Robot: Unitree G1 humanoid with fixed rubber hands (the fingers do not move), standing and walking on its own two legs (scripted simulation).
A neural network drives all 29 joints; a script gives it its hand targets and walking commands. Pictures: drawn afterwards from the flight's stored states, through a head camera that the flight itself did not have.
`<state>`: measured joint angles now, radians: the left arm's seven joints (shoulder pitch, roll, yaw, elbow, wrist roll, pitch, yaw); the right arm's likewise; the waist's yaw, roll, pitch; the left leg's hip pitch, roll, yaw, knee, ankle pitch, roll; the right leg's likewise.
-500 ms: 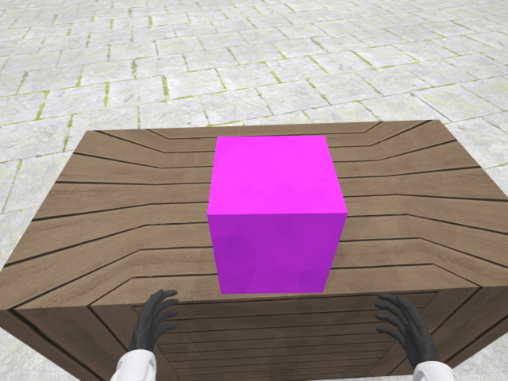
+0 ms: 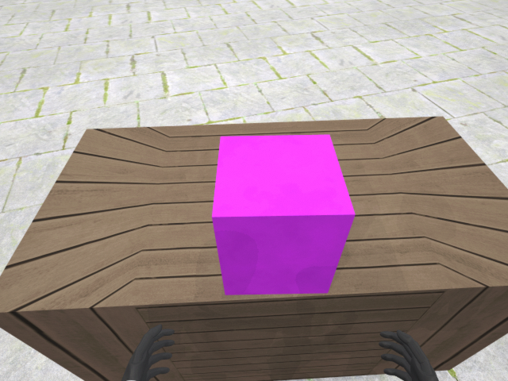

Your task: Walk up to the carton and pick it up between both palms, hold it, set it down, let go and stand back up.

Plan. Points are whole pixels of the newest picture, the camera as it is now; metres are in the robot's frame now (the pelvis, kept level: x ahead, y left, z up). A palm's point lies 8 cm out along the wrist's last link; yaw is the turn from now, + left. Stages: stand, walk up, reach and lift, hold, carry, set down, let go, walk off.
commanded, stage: set down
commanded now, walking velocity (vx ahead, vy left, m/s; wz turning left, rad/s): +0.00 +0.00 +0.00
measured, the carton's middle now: (275, 217) +0.43 +0.01 +0.00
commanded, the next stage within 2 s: let go in 0.12 s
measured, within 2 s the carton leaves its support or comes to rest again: neither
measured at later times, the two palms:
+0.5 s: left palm (135, 378) +0.15 +0.23 -0.08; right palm out of the picture +0.15 -0.22 -0.08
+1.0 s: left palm out of the picture +0.07 +0.26 -0.11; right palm out of the picture +0.08 -0.26 -0.11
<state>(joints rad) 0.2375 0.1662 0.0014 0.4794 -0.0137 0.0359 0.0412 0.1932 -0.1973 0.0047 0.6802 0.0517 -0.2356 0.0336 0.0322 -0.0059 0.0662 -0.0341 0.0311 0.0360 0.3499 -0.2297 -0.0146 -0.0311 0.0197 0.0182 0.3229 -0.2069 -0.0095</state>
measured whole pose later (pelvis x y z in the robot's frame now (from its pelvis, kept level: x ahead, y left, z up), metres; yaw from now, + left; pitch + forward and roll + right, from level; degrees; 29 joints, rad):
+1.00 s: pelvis -0.01 +0.00 -0.01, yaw +1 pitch -4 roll -1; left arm 0.32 0.24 0.02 0.73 0.02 -0.02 0.01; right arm 0.31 -0.26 -0.04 0.76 -0.01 -0.03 -0.01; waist 0.00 0.01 -0.03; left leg -0.15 0.03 0.01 0.50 -0.29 -0.01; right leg -0.13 0.01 -0.01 0.47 -0.27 0.00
